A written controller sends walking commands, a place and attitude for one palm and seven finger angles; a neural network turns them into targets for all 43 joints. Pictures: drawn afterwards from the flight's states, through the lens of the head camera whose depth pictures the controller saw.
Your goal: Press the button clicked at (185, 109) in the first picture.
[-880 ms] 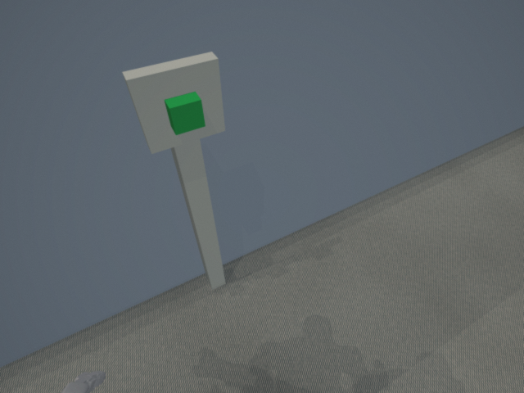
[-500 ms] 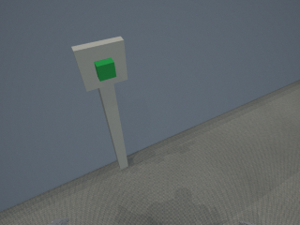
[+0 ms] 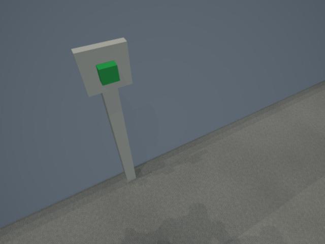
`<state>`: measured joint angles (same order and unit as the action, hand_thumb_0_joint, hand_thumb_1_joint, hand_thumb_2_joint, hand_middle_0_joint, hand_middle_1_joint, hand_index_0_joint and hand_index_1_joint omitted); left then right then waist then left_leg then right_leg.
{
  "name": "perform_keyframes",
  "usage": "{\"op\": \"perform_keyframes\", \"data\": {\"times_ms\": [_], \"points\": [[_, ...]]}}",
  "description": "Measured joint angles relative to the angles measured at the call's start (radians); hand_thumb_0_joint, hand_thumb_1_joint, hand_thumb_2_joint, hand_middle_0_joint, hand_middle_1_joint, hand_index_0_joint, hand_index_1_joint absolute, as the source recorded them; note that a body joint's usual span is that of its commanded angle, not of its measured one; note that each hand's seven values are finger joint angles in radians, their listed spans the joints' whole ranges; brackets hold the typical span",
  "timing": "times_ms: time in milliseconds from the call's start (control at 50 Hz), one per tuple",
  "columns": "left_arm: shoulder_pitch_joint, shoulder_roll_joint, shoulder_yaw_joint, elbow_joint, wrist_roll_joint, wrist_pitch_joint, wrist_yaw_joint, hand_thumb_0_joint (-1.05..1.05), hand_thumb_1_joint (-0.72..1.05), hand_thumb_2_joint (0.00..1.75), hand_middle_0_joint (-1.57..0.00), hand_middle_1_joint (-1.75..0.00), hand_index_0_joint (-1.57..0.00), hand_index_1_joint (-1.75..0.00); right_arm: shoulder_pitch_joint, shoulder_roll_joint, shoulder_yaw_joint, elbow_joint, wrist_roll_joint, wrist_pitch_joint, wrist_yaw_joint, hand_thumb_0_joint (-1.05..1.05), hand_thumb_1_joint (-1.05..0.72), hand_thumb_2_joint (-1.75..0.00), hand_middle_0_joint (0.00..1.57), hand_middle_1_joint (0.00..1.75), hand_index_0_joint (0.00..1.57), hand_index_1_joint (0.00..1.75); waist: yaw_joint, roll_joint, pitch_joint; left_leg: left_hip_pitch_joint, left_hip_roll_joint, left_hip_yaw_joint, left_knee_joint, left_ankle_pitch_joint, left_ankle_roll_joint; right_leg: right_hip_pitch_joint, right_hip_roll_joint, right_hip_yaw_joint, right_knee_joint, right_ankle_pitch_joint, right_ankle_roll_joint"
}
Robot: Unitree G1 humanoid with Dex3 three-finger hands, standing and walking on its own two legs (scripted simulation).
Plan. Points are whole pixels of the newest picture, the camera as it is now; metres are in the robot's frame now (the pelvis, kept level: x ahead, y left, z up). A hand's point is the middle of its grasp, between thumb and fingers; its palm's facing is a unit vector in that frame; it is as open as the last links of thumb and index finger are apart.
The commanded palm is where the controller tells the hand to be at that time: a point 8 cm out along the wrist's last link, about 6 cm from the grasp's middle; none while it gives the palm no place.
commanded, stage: stand and wait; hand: left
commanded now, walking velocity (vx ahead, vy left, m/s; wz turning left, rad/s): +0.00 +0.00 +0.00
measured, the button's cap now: (107, 72) +0.59 +0.22 +0.10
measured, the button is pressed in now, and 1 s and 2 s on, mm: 0 0 0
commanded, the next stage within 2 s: look at it before walking up in 0.06 s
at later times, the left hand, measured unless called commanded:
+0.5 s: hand out of the picture +0.07 +0.25 -0.16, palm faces -0.02 -0.94 -0.33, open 7.4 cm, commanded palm none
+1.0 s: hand out of the picture +0.05 +0.24 -0.17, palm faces -0.08 -0.95 -0.30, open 7.4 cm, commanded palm none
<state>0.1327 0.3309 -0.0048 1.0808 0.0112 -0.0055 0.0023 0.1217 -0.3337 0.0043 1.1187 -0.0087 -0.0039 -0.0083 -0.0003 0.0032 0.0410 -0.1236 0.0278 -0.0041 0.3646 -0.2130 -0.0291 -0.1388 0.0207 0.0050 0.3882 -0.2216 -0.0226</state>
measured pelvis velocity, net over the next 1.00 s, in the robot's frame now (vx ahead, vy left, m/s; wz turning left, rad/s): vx -0.02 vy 0.01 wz -0.08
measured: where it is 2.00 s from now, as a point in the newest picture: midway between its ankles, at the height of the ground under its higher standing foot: outside the picture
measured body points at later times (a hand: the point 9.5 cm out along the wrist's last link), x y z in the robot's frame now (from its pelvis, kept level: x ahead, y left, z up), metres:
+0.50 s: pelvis -0.01 +0.01 +0.00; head +0.00 +0.01 +0.45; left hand +0.07 +0.30 -0.13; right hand +0.07 -0.29 -0.13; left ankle -0.01 +0.14 -0.75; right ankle -0.01 -0.10 -0.75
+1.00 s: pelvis -0.02 +0.01 -0.01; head +0.00 +0.01 +0.44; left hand +0.06 +0.29 -0.15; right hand +0.06 -0.27 -0.14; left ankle -0.01 +0.14 -0.75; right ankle -0.01 -0.10 -0.75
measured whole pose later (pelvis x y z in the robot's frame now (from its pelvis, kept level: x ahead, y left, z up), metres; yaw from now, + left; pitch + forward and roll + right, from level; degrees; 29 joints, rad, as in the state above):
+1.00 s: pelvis -0.02 +0.01 -0.01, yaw -5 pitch -1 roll +1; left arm 0.19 0.30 0.02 1.02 0.02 0.05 0.00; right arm 0.12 -0.27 -0.02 1.03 -0.01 0.01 -0.02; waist 0.02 -0.02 0.05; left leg -0.19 0.04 0.08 0.47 -0.25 -0.02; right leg -0.25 0.03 0.09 0.52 -0.24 -0.01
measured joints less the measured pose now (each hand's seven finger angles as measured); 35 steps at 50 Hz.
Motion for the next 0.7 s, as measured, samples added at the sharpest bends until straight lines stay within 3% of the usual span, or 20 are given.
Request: {"op": "perform_keyframes", "data": {"times_ms": [700], "points": [[0.006,0.007,0.0,0.008,0.003,-0.001,-0.002,0.01,0.9,0.9,-0.2,-0.3,-0.2,-0.3,-0.007,0.004,0.002,0.004,0.003,-0.007,0.003,0.0,-0.91,-0.89,0.21,0.3,0.2,0.3,0.005,-0.009,-0.004,0.001,-0.014,0.0,-0.02,0.021,0.013,0.005,-0.014,0.0,-0.027,0.023,0.014]]}}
